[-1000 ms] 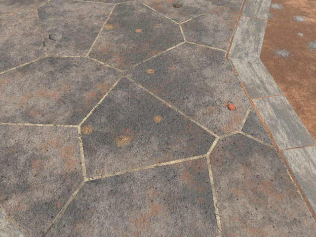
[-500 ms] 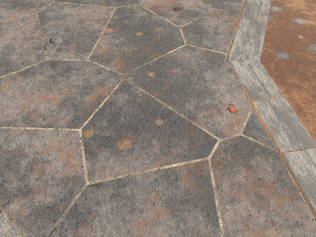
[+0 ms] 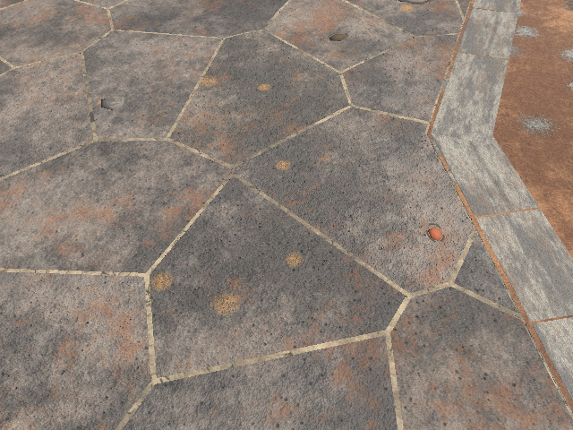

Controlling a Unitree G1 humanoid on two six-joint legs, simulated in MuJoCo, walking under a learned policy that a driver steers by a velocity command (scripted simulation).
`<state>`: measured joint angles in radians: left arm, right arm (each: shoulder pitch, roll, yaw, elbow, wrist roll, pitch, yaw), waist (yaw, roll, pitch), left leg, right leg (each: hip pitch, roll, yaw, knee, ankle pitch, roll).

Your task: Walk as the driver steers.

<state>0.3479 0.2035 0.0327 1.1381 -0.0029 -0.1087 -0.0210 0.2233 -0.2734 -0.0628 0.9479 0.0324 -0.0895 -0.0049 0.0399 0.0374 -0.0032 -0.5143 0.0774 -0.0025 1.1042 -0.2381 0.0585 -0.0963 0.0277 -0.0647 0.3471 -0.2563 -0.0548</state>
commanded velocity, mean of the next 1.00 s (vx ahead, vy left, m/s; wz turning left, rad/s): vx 0.48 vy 0.00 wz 0.07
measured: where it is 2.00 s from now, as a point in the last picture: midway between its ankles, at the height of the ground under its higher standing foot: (271, 246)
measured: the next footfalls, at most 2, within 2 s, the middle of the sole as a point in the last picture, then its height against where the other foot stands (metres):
left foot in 0.32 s outside the picture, level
right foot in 0.86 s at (369, 373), level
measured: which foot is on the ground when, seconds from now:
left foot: up 0.00-0.30, down 0.32-0.88, up 0.90-1.00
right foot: down 0.00-0.34, up 0.36-0.84, down 0.86-1.00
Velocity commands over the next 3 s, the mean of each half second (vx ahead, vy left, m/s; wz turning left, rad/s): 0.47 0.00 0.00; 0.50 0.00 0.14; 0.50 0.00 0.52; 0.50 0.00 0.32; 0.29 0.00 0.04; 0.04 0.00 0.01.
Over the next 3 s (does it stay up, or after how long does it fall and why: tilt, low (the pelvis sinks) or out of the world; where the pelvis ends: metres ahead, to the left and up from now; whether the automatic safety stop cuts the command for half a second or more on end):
stays up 1.36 0.30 -0.01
